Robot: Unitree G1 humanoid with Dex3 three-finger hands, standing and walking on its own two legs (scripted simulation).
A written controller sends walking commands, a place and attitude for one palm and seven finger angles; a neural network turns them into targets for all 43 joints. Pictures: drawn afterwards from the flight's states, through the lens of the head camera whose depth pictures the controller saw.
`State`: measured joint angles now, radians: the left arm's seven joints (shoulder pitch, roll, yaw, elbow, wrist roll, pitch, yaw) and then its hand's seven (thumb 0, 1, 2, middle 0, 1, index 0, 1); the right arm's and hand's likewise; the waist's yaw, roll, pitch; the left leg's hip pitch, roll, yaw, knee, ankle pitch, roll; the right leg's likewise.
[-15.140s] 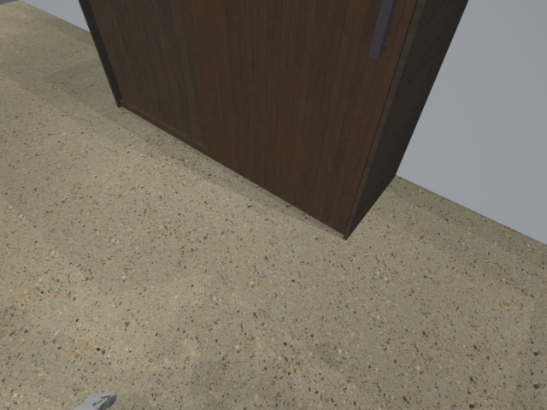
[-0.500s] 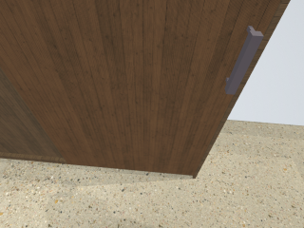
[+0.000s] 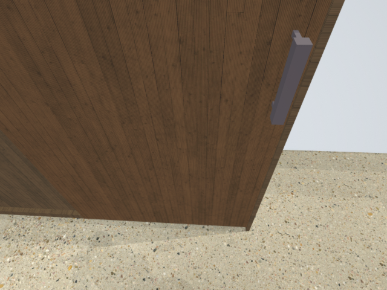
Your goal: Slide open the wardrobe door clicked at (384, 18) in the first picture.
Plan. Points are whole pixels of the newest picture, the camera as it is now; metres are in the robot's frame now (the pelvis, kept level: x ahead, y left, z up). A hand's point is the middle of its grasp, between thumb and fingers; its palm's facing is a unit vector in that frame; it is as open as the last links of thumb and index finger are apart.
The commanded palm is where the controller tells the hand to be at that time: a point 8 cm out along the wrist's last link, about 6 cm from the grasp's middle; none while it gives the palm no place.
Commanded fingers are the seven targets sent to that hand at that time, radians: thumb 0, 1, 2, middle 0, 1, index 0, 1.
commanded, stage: come to a stop and stand still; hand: right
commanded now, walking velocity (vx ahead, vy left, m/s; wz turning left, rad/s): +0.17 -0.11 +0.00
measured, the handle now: (285, 80) +0.50 -0.17 +0.18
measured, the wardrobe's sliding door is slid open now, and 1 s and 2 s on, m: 0.00 0.00 0.00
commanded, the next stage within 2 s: look again from close up in 1.54 s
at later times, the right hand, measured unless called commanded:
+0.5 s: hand out of the picture +0.12 -0.16 -0.17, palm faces +0.07 +0.97 -0.21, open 7.3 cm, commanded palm none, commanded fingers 0.00 -0.90 -0.90 0.20 0.30 0.20 0.30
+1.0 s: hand out of the picture -0.02 -0.15 -0.17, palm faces +0.04 +0.98 -0.21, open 7.3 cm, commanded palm none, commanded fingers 0.00 -0.90 -0.90 0.20 0.30 0.20 0.30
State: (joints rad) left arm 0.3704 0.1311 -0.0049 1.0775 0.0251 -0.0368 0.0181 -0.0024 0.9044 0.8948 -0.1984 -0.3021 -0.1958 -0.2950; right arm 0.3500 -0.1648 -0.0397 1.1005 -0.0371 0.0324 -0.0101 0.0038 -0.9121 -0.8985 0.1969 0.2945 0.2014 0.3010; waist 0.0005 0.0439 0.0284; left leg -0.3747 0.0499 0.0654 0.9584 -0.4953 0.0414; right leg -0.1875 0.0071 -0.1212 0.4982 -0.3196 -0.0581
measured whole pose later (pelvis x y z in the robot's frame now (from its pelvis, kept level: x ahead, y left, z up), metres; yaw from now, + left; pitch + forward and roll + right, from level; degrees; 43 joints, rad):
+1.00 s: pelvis +0.01 +0.02 +0.00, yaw -1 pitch +0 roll +1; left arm 0.29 0.17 0.01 1.05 0.01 0.02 0.00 0.00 0.91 0.89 -0.20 -0.30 -0.20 -0.30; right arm 0.36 -0.11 0.01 1.08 -0.03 -0.03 -0.04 0.00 -0.91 -0.90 0.19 0.29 0.20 0.30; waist 0.01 -0.06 0.05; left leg -0.21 -0.04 0.03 0.51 -0.30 0.04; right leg -0.29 -0.04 -0.02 0.64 -0.36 0.00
